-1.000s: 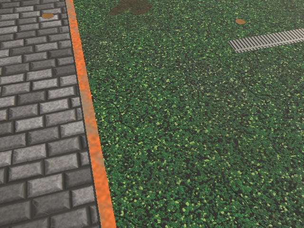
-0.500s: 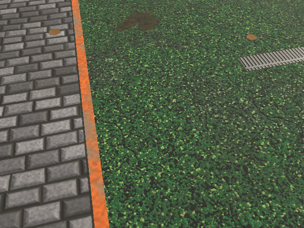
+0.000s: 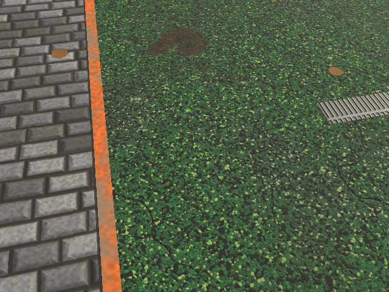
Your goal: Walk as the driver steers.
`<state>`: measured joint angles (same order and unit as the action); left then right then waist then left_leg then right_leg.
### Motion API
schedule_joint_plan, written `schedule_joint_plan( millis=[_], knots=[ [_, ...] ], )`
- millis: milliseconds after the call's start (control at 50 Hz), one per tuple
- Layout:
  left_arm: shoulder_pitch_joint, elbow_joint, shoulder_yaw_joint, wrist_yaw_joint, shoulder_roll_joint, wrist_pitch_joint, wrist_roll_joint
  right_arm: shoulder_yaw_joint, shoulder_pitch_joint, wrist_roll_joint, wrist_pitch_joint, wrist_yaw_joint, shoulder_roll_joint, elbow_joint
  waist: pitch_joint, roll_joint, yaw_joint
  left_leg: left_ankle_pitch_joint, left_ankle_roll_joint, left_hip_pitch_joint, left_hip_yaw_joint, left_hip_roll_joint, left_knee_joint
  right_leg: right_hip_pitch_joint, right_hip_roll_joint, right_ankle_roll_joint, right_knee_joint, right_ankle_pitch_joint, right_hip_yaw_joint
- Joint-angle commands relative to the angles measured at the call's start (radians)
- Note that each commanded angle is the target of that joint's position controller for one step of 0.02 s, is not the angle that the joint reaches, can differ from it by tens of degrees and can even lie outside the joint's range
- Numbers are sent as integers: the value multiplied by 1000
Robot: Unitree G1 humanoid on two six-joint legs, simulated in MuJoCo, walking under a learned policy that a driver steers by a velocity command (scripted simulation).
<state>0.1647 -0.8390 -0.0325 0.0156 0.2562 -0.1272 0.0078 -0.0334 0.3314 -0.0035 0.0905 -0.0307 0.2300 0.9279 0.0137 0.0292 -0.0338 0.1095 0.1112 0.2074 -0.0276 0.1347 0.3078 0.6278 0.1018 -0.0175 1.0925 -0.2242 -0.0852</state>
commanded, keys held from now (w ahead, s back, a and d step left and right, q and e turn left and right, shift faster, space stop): w+q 0.66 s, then w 0.34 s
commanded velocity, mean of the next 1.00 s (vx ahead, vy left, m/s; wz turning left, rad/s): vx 0.50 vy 0.00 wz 0.46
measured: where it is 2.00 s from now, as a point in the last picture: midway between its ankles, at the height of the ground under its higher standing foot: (131, 231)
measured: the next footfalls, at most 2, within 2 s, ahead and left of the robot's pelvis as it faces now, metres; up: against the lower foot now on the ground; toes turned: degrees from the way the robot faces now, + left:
right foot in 0.26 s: +0.31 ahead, -0.15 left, +0.00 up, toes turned +12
left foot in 0.80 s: +0.49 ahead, +0.20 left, +0.00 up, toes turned +29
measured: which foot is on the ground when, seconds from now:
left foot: down 0.00-0.26, up 0.28-0.78, down 0.80-1.00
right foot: up 0.00-0.24, down 0.26-0.78, up 0.80-1.00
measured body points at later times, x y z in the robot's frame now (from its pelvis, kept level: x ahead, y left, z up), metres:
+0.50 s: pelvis +0.26 -0.05 +0.00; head +0.28 -0.06 +0.45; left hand +0.23 +0.23 -0.11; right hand +0.47 -0.28 -0.11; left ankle +0.26 +0.12 -0.65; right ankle +0.27 -0.16 -0.74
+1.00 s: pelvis +0.47 +0.11 +0.00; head +0.49 +0.13 +0.45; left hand +0.44 +0.41 -0.12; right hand +0.69 -0.08 -0.11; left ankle +0.45 +0.18 -0.74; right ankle +0.57 -0.04 -0.66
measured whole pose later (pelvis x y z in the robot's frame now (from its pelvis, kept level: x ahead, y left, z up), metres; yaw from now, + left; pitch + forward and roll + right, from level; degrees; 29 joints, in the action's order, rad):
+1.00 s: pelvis +0.47 +0.11 +0.00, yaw +29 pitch +2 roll +0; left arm 0.21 -0.81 -0.05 0.00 0.30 -0.09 -0.01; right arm -0.06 0.29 0.00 0.07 -0.04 0.25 0.74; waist 0.02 0.04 -0.01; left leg 0.17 0.09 0.23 0.03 0.08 0.37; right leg 0.60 0.14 0.00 1.12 -0.26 -0.03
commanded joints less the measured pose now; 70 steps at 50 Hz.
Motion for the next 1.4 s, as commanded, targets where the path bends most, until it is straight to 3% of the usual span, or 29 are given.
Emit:
schedule_joint_plan(
  millis=[20, 160, 200, 240, 260, 280, 300, 320, 340, 380, 500, 680, 740, 780, 800, 820, 840, 860, 880, 920, 1020, 1180, 1240, 1300, 1320, 1340, 1360, 1380, 1400],
  knots=[
    [10, 64, -13, 17, 55, 11, 11, -34, -60, -3, 21, 25, 156, -93, 40, -68, 44, -15, 170, 181, -236, -242, -183, -58, -2, 43, -209, 160, 30],
    [-195, 143, -13, -5, 79, -5, -20, -44, 64, -30, -4, 42, 168, -79, 1, -102, -32, 94, 109, 31, -326, -262, -49, -173, -82, 61, -581, 258, 1],
    [-176, 150, -25, -13, 111, -19, -24, -49, 50, -23, -13, 47, 176, -91, -10, -123, -5, 102, 95, -14, -384, -276, 21, -233, -88, 40, -632, 171, -2],
    [-8, 112, -48, -8, 153, -30, -16, -36, 21, -16, -19, 48, 133, -116, -90, -128, 81, 59, 50, 27, -367, -209, 195, -468, -53, -14, -686, 107, -6],
    [168, 90, -66, -1, 217, -31, -5, -13, 14, -2, -14, 43, 62, -141, -230, -11, 148, 164, 7, 155, -255, -132, 499, -724, 129, -82, -683, 59, -166],
    [241, 63, -88, -3, 297, -12, 4, 4, 138, -30, 3, 37, 10, -180, -326, 340, 86, 472, -36, 501, -120, -24, 767, -997, 344, -246, -769, -111, -608],
    [205, 85, -69, -8, 189, -10, 1, -18, 133, -50, 3, 41, 129, -158, -261, 227, 100, 442, -45, 623, -154, -112, 928, -948, 346, -240, -802, -265, -677],
    [165, 99, -52, -9, 124, -10, -6, -34, 43, -43, -6, 42, 181, -166, -149, 108, 116, 342, -49, 640, -152, -145, 972, -833, 300, -192, -806, -201, -511],
    [107, 107, -43, -13, 109, -6, -5, -36, 12, -31, -14, 44, 163, -171, -95, 31, 90, 260, -64, 594, -132, -178, 961, -718, 246, -164, -826, -66, -374],
    [52, 98, -34, -17, 81, 1, 0, -41, -16, -23, -27, 36, 129, -190, -22, 58, 51, 179, -77, 534, -112, -226, 892, -577, 167, -137, -881, 79, -198],
    [102, 46, -57, -16, 128, -5, 0, -36, -96, -22, -45, 23, 80, -259, -2, 38, 51, 22, -104, 581, -85, -244, 750, -569, 156, -168, -932, 362, 23],
    [186, 0, -69, -5, 189, 31, -25, -24, -356, -24, -38, -31, 62, -383, 74, 31, 121, -73, -52, 526, 40, -218, 381, -683, 189, -124, -898, 373, 194],
    [189, -12, -75, -5, 226, 46, -35, -40, -316, -17, -39, -34, 93, -395, 25, 68, 62, 80, 7, 352, 105, -139, 329, -709, 200, -111, -765, 743, 230],
    [179, -15, -68, 1, 224, 55, -35, -89, -47, -15, -41, -18, 177, -318, -126, 49, -90, -8, 66, -58, 128, -63, 221, -598, 145, -72, -431, 876, 285],
    [185, 16, -46, 1, 174, 46, -5, -118, 120, -10, -49, 5, 271, -281, -244, -92, -142, -87, 125, -398, -142, -259, 246, -311, 90, -30, -96, 454, 293],
    [306, 42, -5, -19, 51, 16, 0, -115, 91, -5, -40, 5, 350, -284, -388, -293, -15, 33, 305, -648, -684, -508, 114, 45, -88, 12, 217, -378, 154],
    [196, 35, -32, -30, 161, -9, -44, -93, 126, -4, -33, 1, 251, -280, -399, -155, -96, 87, 282, -606, -712, -512, 24, 126, -64, 2, 304, -350, 3],
    [103, 72, -39, -29, 177, -15, -67, -80, 61, -4, -24, -3, 215, -273, -231, -137, -79, 0, 229, -467, -528, -470, 16, 181, -24, -10, 281, -258, 26],
    [77, 72, -35, -19, 158, -13, -49, -68, -20, -10, -20, -4, 181, -278, -150, -64, -33, -88, 187, -305, -398, -420, 7, 138, 23, -11, 205, -164, 32],
    [114, 55, -43, -14, 149, 10, -22, -50, -107, 2, -12, -8, 122, -288, -89, -83, 40, -179, 153, -107, -258, -348, -52, 14, 65, -3, 112, -72, 23],
    [70, 77, -39, -7, 98, 48, -6, -58, -66, 2, 14, 6, 153, -233, -24, -71, 55, -287, 161, -29, -143, -324, -144, 53, 64, 41, -53, 94, 36],
    [-175, 151, -18, -42, 56, 23, -10, -54, 47, -6, -8, 34, 178, -153, 55, -82, -37, -286, 93, -125, -58, -303, -116, 38, -17, 19, -497, 369, 87],
    [-184, 167, -21, -63, 68, 11, -4, -52, 63, -4, -25, 42, 181, -126, 22, -109, -30, -436, 66, -198, -68, -325, -7, -19, -57, -15, -562, 316, 94],
    [5, 113, -47, -60, 130, 3, 12, -54, -2, -9, -35, 50, 197, -130, -93, -122, 82, -634, 5, -230, -59, -279, 216, -275, -116, -73, -660, 347, 125],
    [105, 92, -60, -52, 189, 0, 24, -42, 14, 5, -32, 51, 169, -142, -204, -57, 109, -483, -38, -132, -25, -214, 407, -506, -21, -116, -616, 721, 54],
    [175, 90, -61, -43, 234, 7, 52, -12, 163, 16, -20, 43, 75, -132, -370, 146, 75, 59, -114, 207, 0, -97, 795, -905, 260, -298, -541, 1088, -248],
    [223, 70, -41, -47, 153, 21, 28, -9, 237, 5, -18, 32, 85, -85, -519, 207, 86, 588, -136, 290, -119, -53, 945, -988, 340, -375, -576, 1139, -419],
    [169, 79, -38, -50, 141, 36, 3, -34, 183, -19, -27, 29, 178, -86, -439, 118, 94, 567, -139, 329, -155, -103, 1005, -874, 297, -336, -617, 902, -346],
    [72, 93, -32, -47, 122, 47, -7, -36, 84, -26, -42, 34, 180, -112, -297, 55, 73, 512, -145, 376, -98, -150, 972, -725, 245, -287, -669, 685, -265]
  ],
)
Velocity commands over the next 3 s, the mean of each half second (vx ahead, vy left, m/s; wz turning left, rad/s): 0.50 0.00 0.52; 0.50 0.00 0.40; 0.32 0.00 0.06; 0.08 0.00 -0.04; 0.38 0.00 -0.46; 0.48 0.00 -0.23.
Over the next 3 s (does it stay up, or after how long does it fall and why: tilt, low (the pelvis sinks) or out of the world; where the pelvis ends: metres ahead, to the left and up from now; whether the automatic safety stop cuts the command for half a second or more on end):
stays up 1.23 0.33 0.00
